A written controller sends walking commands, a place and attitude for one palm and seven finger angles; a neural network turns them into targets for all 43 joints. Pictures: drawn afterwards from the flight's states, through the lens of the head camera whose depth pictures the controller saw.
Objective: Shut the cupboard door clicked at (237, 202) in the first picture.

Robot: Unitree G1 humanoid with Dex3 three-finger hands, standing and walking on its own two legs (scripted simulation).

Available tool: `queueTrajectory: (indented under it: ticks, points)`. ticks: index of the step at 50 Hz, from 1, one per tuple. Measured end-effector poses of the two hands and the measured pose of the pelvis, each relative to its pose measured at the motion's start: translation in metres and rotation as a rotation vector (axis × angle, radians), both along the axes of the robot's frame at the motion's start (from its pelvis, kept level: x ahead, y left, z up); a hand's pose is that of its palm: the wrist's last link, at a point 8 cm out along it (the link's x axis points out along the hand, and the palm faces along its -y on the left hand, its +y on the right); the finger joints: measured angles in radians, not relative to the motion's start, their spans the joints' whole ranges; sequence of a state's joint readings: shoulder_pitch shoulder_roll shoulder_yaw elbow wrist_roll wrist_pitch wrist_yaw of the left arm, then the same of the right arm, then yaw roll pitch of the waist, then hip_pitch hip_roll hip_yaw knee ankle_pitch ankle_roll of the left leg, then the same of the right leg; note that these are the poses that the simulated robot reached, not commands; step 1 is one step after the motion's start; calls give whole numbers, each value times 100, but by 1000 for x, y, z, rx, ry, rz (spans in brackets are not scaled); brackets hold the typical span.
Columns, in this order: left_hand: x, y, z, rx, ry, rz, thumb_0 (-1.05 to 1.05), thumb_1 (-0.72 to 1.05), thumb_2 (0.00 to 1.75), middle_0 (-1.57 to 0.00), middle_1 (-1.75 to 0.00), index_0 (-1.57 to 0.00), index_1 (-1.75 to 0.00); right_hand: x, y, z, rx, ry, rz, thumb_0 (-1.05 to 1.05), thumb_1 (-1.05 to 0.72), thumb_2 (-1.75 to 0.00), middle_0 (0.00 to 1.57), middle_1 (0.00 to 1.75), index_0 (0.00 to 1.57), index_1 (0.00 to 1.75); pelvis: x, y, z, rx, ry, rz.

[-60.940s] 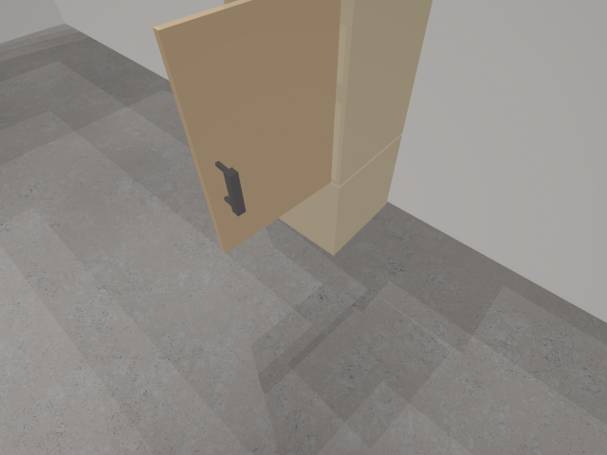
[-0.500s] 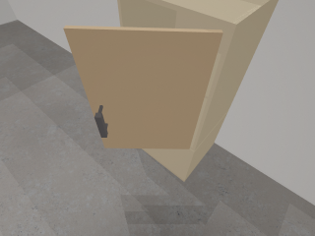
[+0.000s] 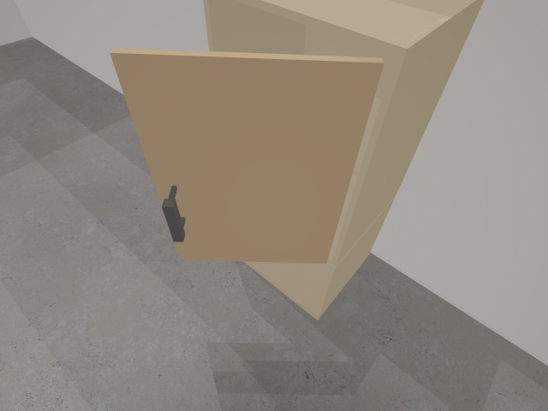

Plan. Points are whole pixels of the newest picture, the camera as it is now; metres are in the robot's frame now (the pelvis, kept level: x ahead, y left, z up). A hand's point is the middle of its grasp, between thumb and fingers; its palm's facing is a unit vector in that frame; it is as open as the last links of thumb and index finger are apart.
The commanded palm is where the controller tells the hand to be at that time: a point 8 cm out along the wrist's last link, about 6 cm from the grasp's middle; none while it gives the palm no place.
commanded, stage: look again from close up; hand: left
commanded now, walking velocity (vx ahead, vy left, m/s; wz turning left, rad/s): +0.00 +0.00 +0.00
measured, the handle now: (176, 214) +0.52 +0.25 -0.11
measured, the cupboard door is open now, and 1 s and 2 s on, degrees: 40 40 40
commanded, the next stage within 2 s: shuffle to correct the standing spot in 0.40 s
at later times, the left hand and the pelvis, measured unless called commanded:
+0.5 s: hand out of the picture +0.00 +0.16 -0.18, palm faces +0.02 -0.99 -0.16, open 7.4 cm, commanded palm none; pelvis +0.00 +0.00 +0.00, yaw +0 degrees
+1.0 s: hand out of the picture +0.04 +0.18 -0.19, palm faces +0.02 -0.99 -0.16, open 7.4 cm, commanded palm none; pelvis +0.07 +0.02 -0.01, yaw +0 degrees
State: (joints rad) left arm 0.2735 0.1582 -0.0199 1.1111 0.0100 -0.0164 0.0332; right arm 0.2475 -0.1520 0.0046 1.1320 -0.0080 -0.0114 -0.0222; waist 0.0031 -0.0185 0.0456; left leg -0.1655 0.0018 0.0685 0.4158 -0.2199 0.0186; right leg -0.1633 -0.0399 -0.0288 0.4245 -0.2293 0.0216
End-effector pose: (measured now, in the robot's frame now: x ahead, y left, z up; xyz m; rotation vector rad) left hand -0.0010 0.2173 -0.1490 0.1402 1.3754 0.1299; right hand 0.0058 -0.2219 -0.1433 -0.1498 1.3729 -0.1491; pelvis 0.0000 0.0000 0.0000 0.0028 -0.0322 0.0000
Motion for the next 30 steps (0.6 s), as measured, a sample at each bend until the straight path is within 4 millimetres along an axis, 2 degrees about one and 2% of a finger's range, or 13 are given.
queueTrajectory:
  ticks: [30]
  points:
    - [-10,-6,-1,-13,23,19,0,91,90,-20,-30,-20,-30,-14,7,-2,17,37,-10,1,-92,-89,20,30,20,30,1,-1,0,1,3,2]
